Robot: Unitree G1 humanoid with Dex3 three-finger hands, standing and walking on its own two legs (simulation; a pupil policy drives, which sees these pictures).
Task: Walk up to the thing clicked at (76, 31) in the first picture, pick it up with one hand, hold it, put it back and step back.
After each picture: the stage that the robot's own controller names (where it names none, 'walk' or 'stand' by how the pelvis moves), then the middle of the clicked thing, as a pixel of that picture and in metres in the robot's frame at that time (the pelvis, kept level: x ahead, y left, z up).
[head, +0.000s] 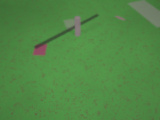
stand; (77, 26) +1.64 +0.01 -0.65
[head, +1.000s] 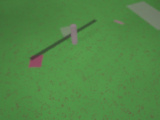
walk; (74, 34) +1.51 +0.16 -0.65
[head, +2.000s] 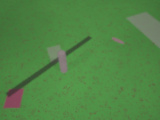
walk; (62, 62) +0.99 +0.22 -0.65
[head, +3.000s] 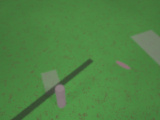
walk; (60, 96) +0.63 +0.14 -0.62
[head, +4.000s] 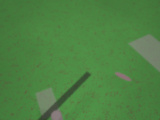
stand; out of the picture +0.44 +0.17 -0.63
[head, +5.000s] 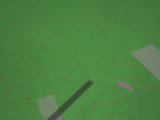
stand; out of the picture +0.43 +0.13 -0.66
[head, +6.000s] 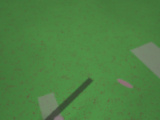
stand; out of the picture +0.43 +0.14 -0.66
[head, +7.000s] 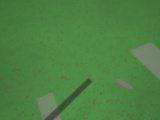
stand; out of the picture +0.43 +0.14 -0.66
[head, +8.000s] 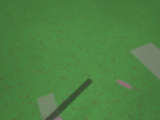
go down; out of the picture +0.42 +0.14 -0.66
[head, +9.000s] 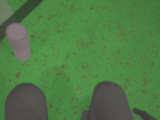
go down; (20, 44) +0.50 +0.20 -0.27
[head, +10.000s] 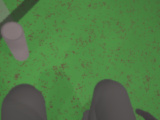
close in; (17, 44) +0.50 +0.21 -0.25
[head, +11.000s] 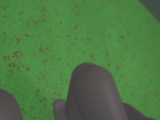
close in; out of the picture +0.48 +0.27 -0.16
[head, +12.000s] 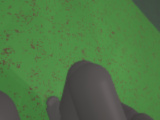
close; out of the picture +0.47 +0.27 -0.16
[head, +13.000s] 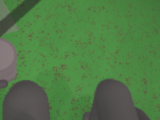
lift; (2, 66) +0.35 +0.24 -0.04
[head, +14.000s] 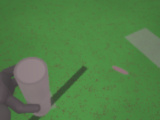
hold; (37, 92) +0.30 +0.13 +0.07
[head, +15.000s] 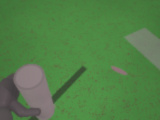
hold; (38, 97) +0.30 +0.13 +0.03
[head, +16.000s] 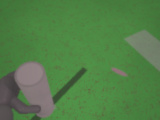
hold; (38, 94) +0.30 +0.13 +0.04
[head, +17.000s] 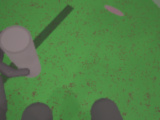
crouch; (25, 57) +0.42 +0.15 -0.03
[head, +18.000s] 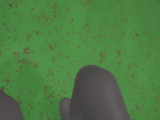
lower; out of the picture +0.45 +0.25 -0.14
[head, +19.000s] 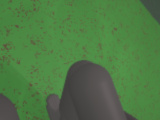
lower; out of the picture +0.45 +0.27 -0.16
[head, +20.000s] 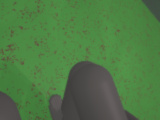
lower; out of the picture +0.44 +0.26 -0.16
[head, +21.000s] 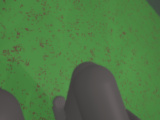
lower; out of the picture +0.43 +0.25 -0.16
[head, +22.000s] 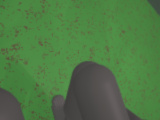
rest; out of the picture +0.43 +0.26 -0.16
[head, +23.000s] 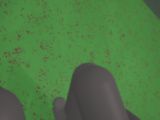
open; out of the picture +0.43 +0.25 -0.17
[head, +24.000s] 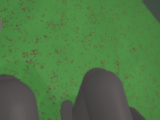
stand; out of the picture +0.44 +0.23 -0.18
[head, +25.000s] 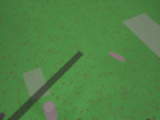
stand; (50, 113) +0.41 +0.14 -0.54
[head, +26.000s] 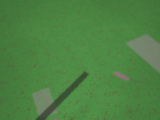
stand; out of the picture +0.40 +0.14 -0.60
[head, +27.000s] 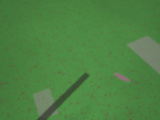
stand; out of the picture +0.39 +0.14 -0.60
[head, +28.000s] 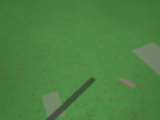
stand; out of the picture +0.42 +0.12 -0.65
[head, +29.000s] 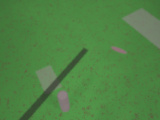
walk; (64, 102) +0.50 +0.12 -0.62
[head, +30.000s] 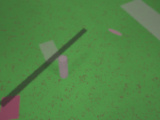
walk; (63, 67) +0.78 +0.10 -0.63
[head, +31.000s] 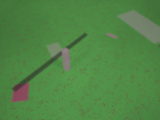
stand; (66, 59) +1.07 +0.17 -0.64
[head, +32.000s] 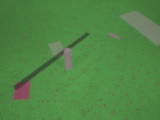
stand; (68, 59) +1.07 +0.11 -0.66
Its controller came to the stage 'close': yes
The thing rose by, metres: 0.68
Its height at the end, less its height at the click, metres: +0.00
